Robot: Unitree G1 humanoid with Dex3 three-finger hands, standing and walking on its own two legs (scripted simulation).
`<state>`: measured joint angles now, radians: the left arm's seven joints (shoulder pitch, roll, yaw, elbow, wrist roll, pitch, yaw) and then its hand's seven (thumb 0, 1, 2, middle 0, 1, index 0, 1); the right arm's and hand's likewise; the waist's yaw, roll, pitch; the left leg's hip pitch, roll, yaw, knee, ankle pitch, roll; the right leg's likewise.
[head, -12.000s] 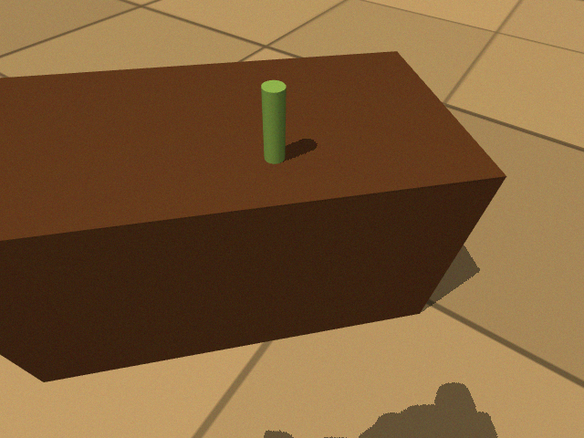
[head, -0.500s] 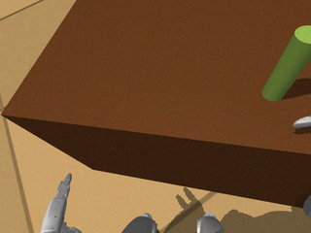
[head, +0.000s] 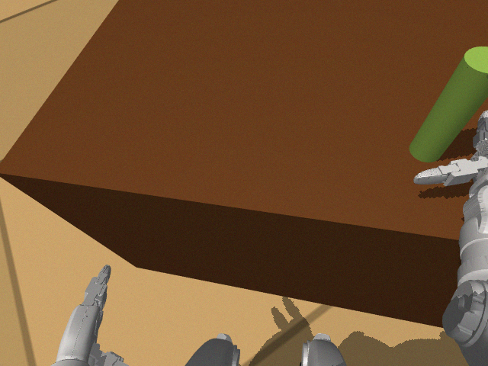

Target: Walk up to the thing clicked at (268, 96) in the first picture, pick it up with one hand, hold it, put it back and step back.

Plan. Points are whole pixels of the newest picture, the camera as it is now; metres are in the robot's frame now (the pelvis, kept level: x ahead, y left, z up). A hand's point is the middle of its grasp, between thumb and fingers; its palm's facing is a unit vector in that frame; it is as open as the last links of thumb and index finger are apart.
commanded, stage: rest palm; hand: right
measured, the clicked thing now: (450, 113) +0.51 -0.25 +0.09
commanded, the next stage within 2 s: close in 0.14 s
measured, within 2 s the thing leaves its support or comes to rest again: leaves its support in 1.32 s
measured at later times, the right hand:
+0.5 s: hand (444, 134) +0.49 -0.25 +0.07, palm faces +0.29 +0.96 +0.01, open 16.0 cm
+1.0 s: hand (439, 129) +0.50 -0.24 +0.06, palm faces +0.28 +0.96 +0.01, open 7.7 cm
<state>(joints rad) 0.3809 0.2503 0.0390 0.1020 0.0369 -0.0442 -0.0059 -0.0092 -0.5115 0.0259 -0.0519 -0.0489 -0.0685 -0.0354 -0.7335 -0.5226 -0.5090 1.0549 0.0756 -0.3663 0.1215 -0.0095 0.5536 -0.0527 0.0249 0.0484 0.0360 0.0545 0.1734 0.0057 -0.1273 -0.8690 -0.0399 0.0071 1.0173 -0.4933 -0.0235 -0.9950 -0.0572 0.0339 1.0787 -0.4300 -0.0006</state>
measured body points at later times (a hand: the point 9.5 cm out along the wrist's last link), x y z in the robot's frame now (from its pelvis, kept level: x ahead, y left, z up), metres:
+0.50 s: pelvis +0.01 +0.01 +0.00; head +0.11 -0.04 +0.44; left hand +0.17 +0.26 -0.01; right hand +0.47 -0.30 +0.07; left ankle +0.00 +0.14 -0.66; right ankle +0.04 -0.11 -0.66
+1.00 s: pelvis +0.00 +0.00 +0.00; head +0.12 -0.04 +0.43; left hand +0.16 +0.26 +0.00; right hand +0.48 -0.29 +0.06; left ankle +0.00 +0.14 -0.66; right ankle +0.04 -0.11 -0.66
